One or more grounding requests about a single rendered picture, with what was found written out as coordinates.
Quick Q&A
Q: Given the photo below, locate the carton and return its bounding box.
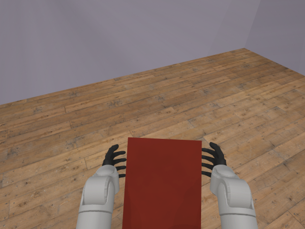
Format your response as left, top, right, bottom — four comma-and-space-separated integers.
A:
122, 137, 202, 229

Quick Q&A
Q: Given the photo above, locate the robot left forearm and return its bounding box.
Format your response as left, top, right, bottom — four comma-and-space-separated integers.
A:
76, 165, 120, 229

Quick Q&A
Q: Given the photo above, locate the robot right forearm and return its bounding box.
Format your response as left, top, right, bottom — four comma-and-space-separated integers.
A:
210, 165, 258, 229

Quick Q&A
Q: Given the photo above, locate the left robot hand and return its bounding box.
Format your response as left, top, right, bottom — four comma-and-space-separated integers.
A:
102, 144, 127, 178

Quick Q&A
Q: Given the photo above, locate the right robot hand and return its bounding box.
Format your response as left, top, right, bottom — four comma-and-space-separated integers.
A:
202, 142, 227, 177

